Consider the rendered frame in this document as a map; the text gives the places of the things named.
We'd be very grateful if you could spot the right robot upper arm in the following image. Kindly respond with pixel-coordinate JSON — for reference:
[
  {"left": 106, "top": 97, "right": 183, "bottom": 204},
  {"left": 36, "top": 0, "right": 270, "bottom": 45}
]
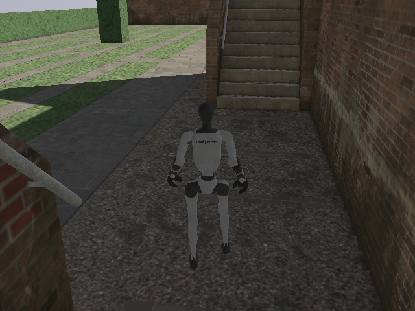
[{"left": 220, "top": 130, "right": 238, "bottom": 167}]

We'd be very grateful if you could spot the robot shin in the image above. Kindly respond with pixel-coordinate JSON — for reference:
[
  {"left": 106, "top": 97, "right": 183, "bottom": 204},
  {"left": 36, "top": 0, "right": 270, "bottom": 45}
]
[
  {"left": 220, "top": 202, "right": 229, "bottom": 246},
  {"left": 188, "top": 218, "right": 198, "bottom": 260}
]

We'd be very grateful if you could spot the robot right shin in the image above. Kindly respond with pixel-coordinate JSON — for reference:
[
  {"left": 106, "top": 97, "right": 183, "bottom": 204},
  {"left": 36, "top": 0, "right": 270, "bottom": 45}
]
[{"left": 220, "top": 202, "right": 229, "bottom": 246}]

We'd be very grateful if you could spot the robot left hand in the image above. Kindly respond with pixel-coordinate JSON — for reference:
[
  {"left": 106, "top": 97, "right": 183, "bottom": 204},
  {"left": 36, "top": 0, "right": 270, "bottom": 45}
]
[{"left": 167, "top": 175, "right": 182, "bottom": 187}]

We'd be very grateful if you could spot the robot left shin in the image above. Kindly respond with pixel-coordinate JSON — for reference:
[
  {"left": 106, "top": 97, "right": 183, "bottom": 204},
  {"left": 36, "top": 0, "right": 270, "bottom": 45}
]
[{"left": 188, "top": 218, "right": 198, "bottom": 260}]

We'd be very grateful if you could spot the robot left forearm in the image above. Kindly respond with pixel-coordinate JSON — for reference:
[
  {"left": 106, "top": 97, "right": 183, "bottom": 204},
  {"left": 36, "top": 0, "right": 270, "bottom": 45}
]
[{"left": 169, "top": 157, "right": 181, "bottom": 178}]

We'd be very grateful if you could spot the robot right forearm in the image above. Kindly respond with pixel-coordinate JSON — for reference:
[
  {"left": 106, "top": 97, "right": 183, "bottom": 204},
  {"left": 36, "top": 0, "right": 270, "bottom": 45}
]
[{"left": 232, "top": 157, "right": 246, "bottom": 183}]

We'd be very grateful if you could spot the robot right hand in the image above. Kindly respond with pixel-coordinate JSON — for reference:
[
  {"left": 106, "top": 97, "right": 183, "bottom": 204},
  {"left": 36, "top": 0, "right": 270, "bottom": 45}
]
[{"left": 233, "top": 179, "right": 248, "bottom": 194}]

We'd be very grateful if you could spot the left robot upper arm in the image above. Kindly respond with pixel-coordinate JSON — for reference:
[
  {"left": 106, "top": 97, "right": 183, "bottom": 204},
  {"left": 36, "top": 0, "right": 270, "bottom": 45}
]
[{"left": 175, "top": 131, "right": 193, "bottom": 166}]

